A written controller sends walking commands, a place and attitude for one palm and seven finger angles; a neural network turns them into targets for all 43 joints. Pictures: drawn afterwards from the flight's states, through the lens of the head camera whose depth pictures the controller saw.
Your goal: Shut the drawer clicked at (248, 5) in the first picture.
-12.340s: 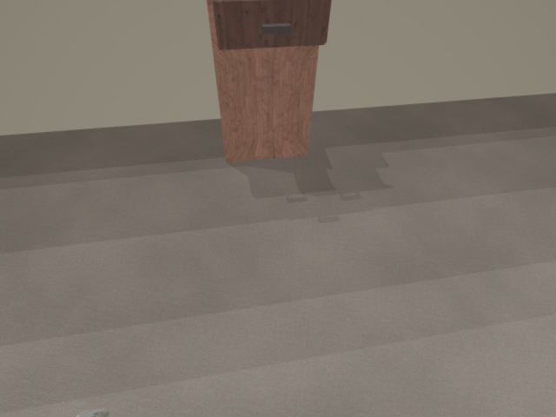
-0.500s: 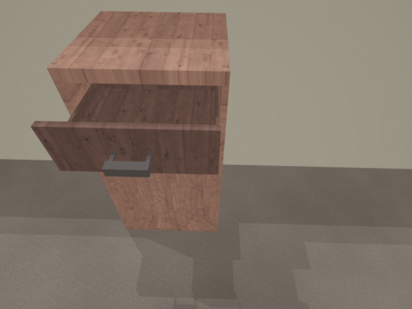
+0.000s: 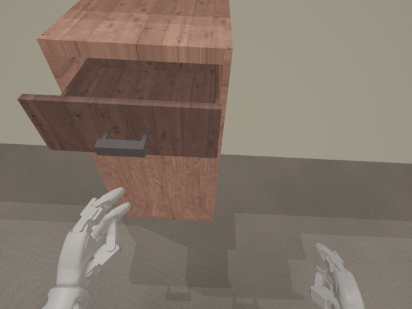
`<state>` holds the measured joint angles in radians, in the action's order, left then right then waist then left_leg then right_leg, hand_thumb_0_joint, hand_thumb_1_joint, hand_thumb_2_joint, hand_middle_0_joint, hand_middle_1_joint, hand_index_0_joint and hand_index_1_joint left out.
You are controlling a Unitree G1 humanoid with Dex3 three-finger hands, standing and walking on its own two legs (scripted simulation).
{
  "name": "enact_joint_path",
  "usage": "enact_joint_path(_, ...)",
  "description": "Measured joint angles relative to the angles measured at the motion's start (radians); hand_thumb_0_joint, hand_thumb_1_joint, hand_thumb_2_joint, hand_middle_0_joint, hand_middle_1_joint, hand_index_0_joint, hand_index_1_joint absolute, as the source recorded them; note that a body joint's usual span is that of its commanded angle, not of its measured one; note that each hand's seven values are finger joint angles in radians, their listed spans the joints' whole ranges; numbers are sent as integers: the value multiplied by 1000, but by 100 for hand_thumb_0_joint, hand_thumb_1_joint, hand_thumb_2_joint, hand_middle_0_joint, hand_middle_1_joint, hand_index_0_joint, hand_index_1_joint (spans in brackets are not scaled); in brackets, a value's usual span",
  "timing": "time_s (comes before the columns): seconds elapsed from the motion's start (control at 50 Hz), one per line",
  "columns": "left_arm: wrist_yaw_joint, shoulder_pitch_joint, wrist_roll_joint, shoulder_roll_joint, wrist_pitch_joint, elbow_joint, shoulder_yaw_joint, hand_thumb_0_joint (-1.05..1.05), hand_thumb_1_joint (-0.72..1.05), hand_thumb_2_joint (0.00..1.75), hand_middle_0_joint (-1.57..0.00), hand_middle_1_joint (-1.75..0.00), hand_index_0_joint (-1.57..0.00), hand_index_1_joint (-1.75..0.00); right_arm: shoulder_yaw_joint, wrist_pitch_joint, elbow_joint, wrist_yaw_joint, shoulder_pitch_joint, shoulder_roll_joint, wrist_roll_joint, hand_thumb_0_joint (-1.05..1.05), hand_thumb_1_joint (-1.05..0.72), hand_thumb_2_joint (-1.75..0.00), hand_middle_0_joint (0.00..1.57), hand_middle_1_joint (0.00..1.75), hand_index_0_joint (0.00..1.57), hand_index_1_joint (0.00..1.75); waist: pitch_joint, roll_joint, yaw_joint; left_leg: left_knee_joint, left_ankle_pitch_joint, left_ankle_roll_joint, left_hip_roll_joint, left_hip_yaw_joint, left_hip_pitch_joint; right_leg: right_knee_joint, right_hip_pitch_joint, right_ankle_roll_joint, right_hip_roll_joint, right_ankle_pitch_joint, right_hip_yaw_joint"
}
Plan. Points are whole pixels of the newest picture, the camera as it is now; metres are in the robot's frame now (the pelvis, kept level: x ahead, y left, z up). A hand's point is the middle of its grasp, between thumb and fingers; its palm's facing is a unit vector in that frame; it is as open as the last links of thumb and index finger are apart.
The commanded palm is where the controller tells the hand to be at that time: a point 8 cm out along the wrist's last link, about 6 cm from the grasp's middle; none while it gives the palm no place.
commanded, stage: raise the hand and make a fist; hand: left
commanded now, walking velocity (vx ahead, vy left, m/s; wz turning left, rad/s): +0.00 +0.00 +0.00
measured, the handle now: (123, 141) +0.45 +0.21 +0.06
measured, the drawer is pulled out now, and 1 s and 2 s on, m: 0.18 0.18 0.18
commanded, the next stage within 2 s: bring the fist close to the handle in 1.60 s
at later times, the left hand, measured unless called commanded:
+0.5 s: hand (106, 236) +0.23 +0.18 +0.07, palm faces +0.03 -1.00 -0.05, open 4.0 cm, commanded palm +0.18 +0.23 +0.08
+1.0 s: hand (101, 214) +0.23 +0.17 +0.14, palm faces +0.01 -1.00 -0.05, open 3.2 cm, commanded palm +0.21 +0.22 +0.14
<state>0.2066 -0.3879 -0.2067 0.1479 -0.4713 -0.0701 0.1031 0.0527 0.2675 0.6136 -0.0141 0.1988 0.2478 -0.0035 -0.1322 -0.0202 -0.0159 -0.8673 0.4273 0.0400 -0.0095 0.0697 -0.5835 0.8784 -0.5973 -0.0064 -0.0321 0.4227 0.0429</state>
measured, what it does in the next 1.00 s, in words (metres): stands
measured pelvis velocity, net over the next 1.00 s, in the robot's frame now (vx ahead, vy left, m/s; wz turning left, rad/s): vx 0.02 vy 0.00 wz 0.03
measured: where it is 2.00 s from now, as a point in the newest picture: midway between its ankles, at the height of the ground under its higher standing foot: outside the picture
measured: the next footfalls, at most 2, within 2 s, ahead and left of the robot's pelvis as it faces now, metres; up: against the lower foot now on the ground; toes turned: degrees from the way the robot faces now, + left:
none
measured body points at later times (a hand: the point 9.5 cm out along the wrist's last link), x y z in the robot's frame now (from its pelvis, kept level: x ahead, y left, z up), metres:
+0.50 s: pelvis +0.00 -0.03 +0.00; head +0.03 -0.04 +0.45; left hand +0.22 +0.24 +0.07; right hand +0.14 -0.26 -0.10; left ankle +0.00 +0.09 -0.70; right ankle +0.01 -0.12 -0.70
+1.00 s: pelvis +0.02 +0.00 +0.02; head +0.01 +0.00 +0.47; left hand +0.23 +0.23 +0.14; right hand +0.22 -0.19 -0.03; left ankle +0.00 +0.09 -0.70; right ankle +0.01 -0.11 -0.70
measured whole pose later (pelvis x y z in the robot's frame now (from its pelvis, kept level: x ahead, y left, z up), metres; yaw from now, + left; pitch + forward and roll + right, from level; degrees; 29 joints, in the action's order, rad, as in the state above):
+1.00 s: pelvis +0.02 +0.00 +0.02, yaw +2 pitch +3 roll -1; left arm 0.19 -0.34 -0.24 0.22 -0.09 0.25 0.11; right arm -0.07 0.25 0.53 0.03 0.23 0.21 -0.03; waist -0.08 0.04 0.04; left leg -0.73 0.40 0.04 0.00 0.03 -0.39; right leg 0.69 -0.36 0.00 -0.02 0.38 0.08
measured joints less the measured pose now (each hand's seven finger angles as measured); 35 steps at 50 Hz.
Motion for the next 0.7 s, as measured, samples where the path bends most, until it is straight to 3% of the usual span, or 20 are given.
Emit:
enact_joint_path(0.04, 66, -20, -9, 11, -16, 6, 5, 1, 91, 90, -37, -49, -38, -49, 6, -17, -69, -3, -32, 9, -8, 1, -91, -90, 20, 30, 20, 30, -6, -12, 13, -79, 30, -5, 10, -3, -66, 77, -65, -7, 6, 32, 2)
enact_joint_path(0.08, 89, -52, -21, 25, 25, 16, 10, 1, 91, 90, -41, -53, -42, -53, 7, -36, -125, 6, -50, 19, -15, 1, -91, -90, 20, 30, 20, 30, -8, -14, 28, -137, 53, -15, 17, -14, -113, 131, -109, -19, 10, 55, 13)
enact_joint_path(0.16, 48, -110, -37, 49, 88, 62, 46, 2, 90, 90, -49, -61, -50, -61, -3, -55, -177, 32, -50, 17, -21, 1, -90, -90, 20, 30, 20, 30, -1, -1, 56, -198, 74, -33, 30, -55, -155, 169, -128, -38, 22, 76, 54)
enact_joint_path(0.24, 37, -91, -52, 75, 53, 122, 68, 2, 90, 90, -57, -70, -58, -70, -44, -41, -150, 50, -24, 3, -21, 1, -90, -90, 20, 30, 20, 30, 12, 25, 66, -217, 76, -46, 39, -102, -168, 157, -112, -51, 33, 76, 99)
enact_joint_path(0.3, 85, -8, -67, 99, 62, 115, 67, 2, 90, 90, -63, -76, -63, -77, -81, -36, -102, 59, -5, -12, -27, 1, -90, -90, 20, 30, 20, 30, 26, 46, 61, -210, 68, -53, 44, -120, -163, 137, -98, -57, 40, 66, 116)
enact_joint_path(0.36, 131, 73, -82, 127, 138, 74, 74, 2, 90, 90, -69, -83, -69, -83, -105, -45, -61, 67, 23, -29, -34, 1, -90, -90, 21, 30, 20, 30, 32, 59, 43, -170, 50, -57, 47, -114, -136, 102, -75, -57, 44, 48, 110)
enact_joint_path(0.46, 124, 106, -115, 135, 237, 21, 129, 2, 89, 90, -79, -94, -80, -94, -103, -52, -28, 73, 91, -33, -37, 1, -90, -90, 21, 30, 21, 30, 28, 64, 7, -66, 16, -52, 45, -76, -54, 22, -17, -47, 44, 15, 73)
enact_joint_path(0.56, 101, 60, -122, 119, 211, 51, 155, 2, 90, 90, -89, -105, -89, -105, -69, -36, -16, 71, 135, 3, -38, 1, -90, -90, 21, 30, 21, 30, 34, 59, -2, 7, -4, -41, 38, -49, 11, -37, 34, -36, 40, -6, 47)
enact_joint_path(0.7, 78, 18, -99, 96, 201, 130, 98, 2, 90, 90, -103, -120, -103, -120, -40, -3, -20, 76, 118, 42, -42, 1, -90, -90, 20, 30, 20, 30, 56, 51, 13, 46, -10, -23, 27, -42, 64, -88, 93, -20, 32, -20, 40)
